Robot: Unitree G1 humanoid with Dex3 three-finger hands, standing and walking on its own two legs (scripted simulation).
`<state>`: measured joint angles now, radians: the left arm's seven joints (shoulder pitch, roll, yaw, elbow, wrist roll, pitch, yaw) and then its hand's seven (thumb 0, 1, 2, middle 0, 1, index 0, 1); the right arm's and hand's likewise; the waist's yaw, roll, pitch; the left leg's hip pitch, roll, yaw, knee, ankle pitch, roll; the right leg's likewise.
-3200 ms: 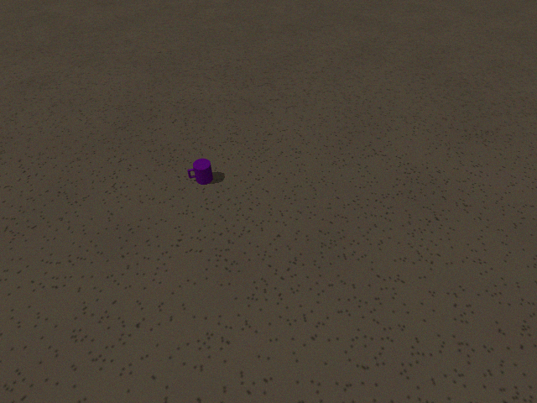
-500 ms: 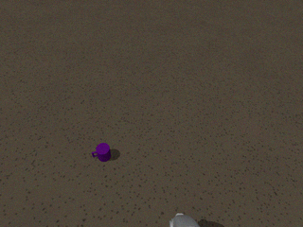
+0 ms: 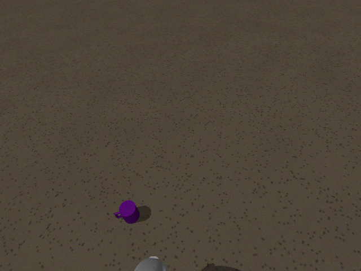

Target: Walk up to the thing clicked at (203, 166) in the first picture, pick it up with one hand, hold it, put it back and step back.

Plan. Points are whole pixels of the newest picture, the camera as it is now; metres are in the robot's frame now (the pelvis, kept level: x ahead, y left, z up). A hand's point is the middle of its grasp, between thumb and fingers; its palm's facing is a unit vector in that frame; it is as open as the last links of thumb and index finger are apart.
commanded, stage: walk up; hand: left
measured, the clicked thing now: (126, 212) +0.54 +0.37 -0.72
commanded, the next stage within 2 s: none
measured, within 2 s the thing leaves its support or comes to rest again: neither
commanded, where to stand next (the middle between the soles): +0.22 +0.03 m, yaw +2 degrees
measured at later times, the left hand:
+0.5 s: hand (72, 270) +0.17 +0.31 -0.16, palm faces +0.01 -0.94 -0.34, open 7.4 cm
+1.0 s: hand (86, 255) +0.20 +0.28 -0.16, palm faces +0.04 -0.94 -0.35, open 7.4 cm
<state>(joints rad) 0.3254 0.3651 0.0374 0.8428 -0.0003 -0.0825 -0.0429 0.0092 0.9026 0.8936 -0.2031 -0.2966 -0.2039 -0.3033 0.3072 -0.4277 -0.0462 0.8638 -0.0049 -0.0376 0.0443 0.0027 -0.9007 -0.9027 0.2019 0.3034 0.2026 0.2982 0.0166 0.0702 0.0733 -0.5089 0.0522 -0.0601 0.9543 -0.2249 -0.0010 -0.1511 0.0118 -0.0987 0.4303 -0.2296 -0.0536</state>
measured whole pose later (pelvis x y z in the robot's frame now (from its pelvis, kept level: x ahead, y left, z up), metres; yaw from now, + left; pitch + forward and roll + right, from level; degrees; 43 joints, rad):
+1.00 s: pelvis +0.11 +0.02 -0.01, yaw +2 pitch -3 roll +2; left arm 0.14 0.36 0.02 0.97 0.01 0.00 -0.01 0.01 0.90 0.89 -0.20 -0.30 -0.20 -0.30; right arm 0.21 -0.37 -0.01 1.04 -0.02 0.00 0.01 0.00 -0.90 -0.90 0.20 0.30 0.20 0.30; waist 0.01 -0.03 0.07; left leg -0.18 -0.01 0.00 0.56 -0.32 -0.02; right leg -0.37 -0.07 -0.01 0.61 -0.22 0.00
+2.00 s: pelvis +0.15 +0.02 +0.00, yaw +4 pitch -3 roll +0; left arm 0.06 0.34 0.03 1.13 0.01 -0.01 -0.02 0.01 0.91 0.89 -0.20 -0.30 -0.20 -0.30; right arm 0.13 -0.37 0.00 1.11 -0.02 -0.02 0.00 0.00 -0.90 -0.90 0.20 0.30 0.20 0.30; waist 0.00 0.00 0.05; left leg -0.05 0.03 -0.03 0.39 -0.29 -0.03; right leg -0.21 -0.03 -0.05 0.42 -0.16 0.00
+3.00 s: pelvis +0.22 +0.03 -0.01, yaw +4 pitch -4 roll -2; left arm 0.28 0.36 0.02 0.96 0.00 -0.03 0.01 0.01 0.90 0.89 -0.20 -0.30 -0.20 -0.30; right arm 0.17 -0.41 -0.06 0.93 0.00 0.01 0.01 0.00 -0.90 -0.90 0.20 0.30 0.20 0.30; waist 0.03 0.06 0.18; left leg -0.42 0.02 -0.05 0.76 -0.31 0.00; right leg -0.09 0.01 -0.05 0.48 -0.31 -0.01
